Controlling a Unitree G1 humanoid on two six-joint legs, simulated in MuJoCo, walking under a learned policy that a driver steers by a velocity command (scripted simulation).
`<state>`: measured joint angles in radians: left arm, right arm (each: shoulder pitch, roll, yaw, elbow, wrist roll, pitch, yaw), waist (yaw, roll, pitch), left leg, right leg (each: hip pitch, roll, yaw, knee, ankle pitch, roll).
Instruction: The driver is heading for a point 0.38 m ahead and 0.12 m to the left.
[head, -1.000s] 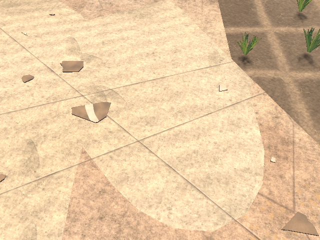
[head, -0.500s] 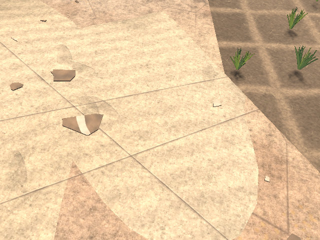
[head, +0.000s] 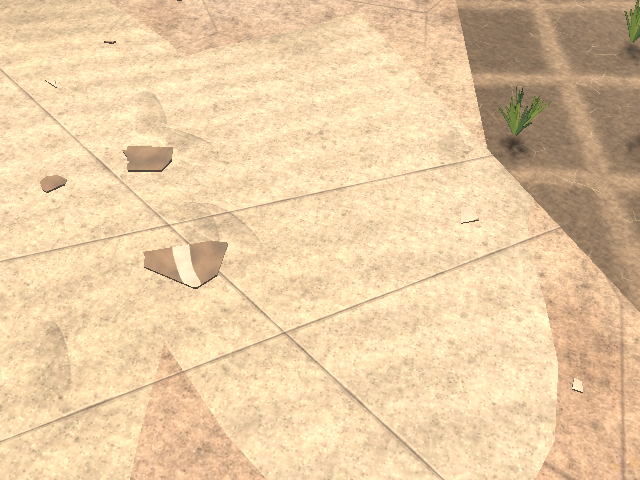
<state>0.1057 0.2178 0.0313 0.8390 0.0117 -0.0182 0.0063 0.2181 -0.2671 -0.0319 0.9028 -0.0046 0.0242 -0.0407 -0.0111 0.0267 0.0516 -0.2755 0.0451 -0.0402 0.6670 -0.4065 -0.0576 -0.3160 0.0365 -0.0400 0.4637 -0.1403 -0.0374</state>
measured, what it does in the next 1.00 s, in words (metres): walks ahead: left foot, then left foot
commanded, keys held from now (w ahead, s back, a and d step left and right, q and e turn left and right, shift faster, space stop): no key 0.24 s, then w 0.24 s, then w+q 0.24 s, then no key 0.28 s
